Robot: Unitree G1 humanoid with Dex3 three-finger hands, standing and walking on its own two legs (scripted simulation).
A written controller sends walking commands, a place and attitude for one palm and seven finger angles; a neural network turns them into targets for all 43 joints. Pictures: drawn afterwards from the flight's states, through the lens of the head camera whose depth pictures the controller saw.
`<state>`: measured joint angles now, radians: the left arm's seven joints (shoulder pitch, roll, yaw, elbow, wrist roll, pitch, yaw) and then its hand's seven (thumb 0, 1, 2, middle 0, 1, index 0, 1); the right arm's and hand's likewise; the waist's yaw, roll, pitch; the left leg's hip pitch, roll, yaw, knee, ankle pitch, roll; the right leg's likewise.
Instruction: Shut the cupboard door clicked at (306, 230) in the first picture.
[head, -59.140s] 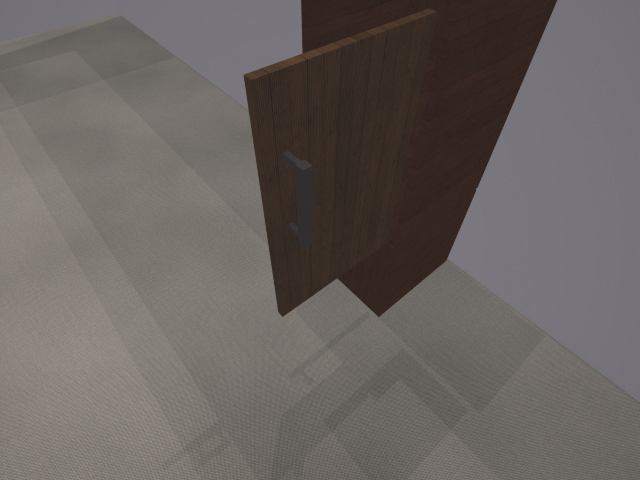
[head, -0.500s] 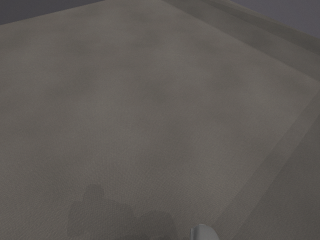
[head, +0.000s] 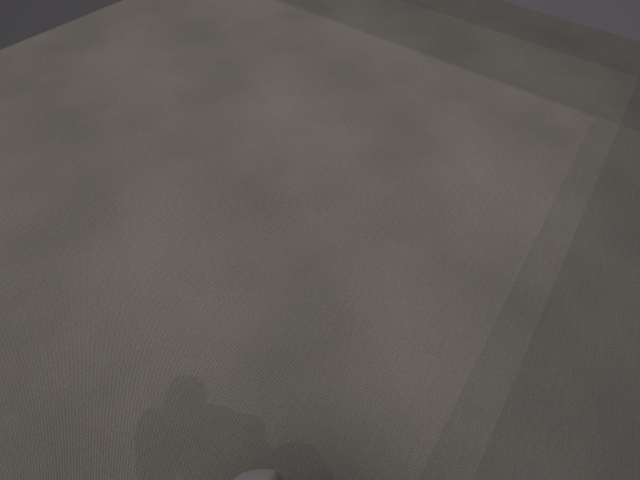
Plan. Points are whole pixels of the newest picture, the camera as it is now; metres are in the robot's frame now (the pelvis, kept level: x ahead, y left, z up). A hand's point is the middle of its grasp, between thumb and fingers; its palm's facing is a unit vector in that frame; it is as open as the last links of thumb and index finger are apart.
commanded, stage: turn to face it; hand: left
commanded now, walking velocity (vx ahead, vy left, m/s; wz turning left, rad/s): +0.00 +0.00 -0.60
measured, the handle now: out of the picture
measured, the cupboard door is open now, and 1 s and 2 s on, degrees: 14 14 14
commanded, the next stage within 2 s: none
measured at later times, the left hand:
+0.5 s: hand (143, 425) +0.20 +0.28 -0.18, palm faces -0.20 -0.96 -0.22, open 7.4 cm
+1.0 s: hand (256, 349) +0.31 +0.13 -0.14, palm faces -0.61 -0.75 -0.26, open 7.4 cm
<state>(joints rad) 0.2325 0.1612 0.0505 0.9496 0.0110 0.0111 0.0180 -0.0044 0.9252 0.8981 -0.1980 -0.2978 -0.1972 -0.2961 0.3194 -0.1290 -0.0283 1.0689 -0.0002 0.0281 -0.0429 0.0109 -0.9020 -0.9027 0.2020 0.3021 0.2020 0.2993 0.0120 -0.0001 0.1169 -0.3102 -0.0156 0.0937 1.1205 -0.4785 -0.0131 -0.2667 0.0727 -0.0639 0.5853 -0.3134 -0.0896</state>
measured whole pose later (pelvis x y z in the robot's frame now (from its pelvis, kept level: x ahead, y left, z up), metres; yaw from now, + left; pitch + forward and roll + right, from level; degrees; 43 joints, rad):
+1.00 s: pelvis +0.08 +0.06 -0.01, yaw -37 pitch +0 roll +0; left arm 0.10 0.21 0.04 0.84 0.02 0.04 -0.03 0.00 0.91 0.90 -0.20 -0.30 -0.19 -0.30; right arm 0.33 -0.27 -0.05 0.98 -0.01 0.05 -0.02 0.01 -0.90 -0.90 0.20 0.30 0.20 0.30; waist -0.05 0.05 0.07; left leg -0.31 0.18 0.26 0.83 -0.50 -0.05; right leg -0.29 -0.01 -0.08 0.65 -0.36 -0.04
